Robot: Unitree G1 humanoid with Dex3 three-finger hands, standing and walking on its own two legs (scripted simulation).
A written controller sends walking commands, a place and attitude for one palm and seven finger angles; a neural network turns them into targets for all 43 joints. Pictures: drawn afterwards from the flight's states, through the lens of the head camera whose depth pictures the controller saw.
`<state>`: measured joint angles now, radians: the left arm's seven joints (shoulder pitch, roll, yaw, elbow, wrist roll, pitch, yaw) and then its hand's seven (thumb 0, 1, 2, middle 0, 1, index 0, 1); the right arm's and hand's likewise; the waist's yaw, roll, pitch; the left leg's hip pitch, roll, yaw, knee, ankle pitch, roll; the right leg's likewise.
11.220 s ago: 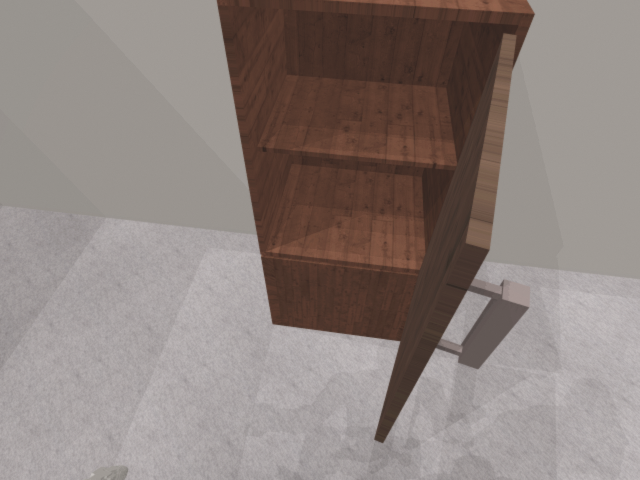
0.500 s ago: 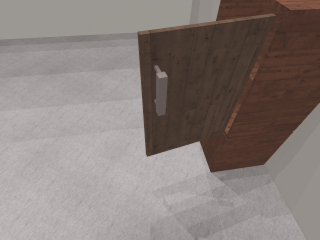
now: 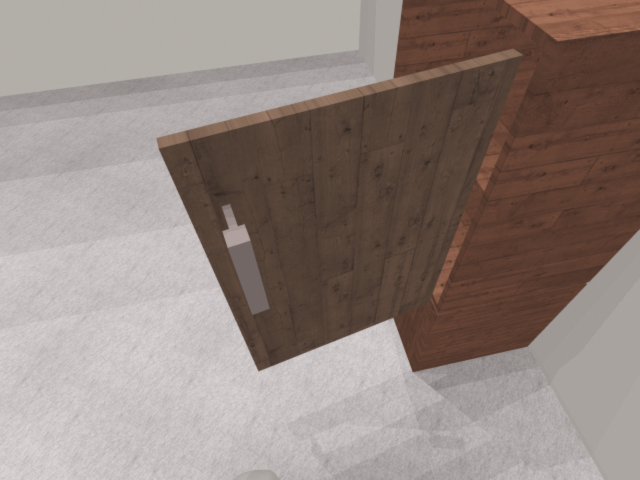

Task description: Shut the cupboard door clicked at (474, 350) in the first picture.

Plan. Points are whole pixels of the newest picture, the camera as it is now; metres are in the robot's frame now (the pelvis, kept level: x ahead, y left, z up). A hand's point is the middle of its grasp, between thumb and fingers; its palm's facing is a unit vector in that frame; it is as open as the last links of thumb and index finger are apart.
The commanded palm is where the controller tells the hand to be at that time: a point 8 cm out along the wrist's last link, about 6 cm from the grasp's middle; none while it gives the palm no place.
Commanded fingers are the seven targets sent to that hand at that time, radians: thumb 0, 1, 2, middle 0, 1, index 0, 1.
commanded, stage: come to a stop and stand still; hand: left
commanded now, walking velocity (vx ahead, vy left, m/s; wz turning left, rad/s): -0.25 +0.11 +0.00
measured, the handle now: (244, 261) +0.36 +0.12 +0.08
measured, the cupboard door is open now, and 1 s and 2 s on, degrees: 100 100 100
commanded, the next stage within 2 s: look again from close up in 1.60 s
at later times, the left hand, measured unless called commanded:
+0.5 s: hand out of the picture +0.03 +0.19 -0.18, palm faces +0.00 -0.97 -0.26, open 7.4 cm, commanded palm none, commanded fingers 0.00 0.90 0.90 -0.20 -0.30 -0.20 -0.30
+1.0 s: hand out of the picture +0.02 +0.16 -0.18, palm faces -0.02 -0.98 -0.21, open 7.4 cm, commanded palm none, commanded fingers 0.00 0.90 0.90 -0.20 -0.30 -0.20 -0.30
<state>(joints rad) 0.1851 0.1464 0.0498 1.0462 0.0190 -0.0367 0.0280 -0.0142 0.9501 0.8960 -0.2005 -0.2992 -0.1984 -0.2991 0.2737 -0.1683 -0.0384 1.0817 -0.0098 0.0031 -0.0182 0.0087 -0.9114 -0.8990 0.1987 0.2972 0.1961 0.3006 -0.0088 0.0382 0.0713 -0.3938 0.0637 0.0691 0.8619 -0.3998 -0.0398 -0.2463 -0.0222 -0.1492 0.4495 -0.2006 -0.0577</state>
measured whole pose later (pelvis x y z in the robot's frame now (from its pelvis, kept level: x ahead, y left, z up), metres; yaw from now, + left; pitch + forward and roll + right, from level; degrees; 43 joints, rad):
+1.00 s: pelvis +0.00 -0.02 -0.01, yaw -1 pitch -1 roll +0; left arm 0.29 0.16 0.00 1.05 0.01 -0.01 0.03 0.00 0.91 0.90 -0.20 -0.30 -0.20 -0.30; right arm 0.38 -0.15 0.00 1.09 -0.01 0.00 -0.01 0.01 -0.91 -0.90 0.20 0.30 0.20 0.30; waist -0.03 0.01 0.05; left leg -0.30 0.05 0.05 0.50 -0.18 -0.03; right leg -0.18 0.00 -0.02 0.54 -0.34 -0.02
